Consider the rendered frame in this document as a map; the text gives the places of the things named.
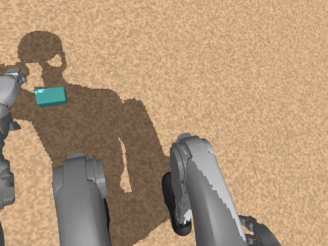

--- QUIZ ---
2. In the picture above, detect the left robot foot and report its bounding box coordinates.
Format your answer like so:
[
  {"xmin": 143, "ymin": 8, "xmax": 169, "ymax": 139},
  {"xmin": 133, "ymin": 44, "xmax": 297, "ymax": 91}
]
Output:
[{"xmin": 104, "ymin": 198, "xmax": 111, "ymax": 241}]

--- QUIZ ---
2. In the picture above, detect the left robot arm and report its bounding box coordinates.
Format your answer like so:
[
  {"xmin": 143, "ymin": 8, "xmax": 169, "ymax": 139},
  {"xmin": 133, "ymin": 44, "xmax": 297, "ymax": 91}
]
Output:
[{"xmin": 0, "ymin": 104, "xmax": 15, "ymax": 246}]

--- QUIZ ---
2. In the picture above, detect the right robot hand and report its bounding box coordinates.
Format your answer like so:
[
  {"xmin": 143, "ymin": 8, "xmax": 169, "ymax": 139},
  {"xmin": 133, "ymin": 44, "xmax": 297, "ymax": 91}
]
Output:
[{"xmin": 238, "ymin": 215, "xmax": 281, "ymax": 246}]

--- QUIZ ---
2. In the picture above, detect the right robot foot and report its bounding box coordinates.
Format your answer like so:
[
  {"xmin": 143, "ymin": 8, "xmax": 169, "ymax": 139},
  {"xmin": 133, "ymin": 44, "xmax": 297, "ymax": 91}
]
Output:
[{"xmin": 162, "ymin": 172, "xmax": 192, "ymax": 236}]

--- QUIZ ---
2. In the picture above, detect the small box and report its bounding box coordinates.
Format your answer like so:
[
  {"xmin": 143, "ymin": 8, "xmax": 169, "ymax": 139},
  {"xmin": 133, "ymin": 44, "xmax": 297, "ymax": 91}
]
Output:
[{"xmin": 35, "ymin": 87, "xmax": 68, "ymax": 108}]

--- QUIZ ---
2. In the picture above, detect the left robot hand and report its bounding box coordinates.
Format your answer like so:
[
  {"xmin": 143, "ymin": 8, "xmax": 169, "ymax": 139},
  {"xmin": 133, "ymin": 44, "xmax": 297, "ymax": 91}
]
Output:
[{"xmin": 0, "ymin": 68, "xmax": 27, "ymax": 131}]

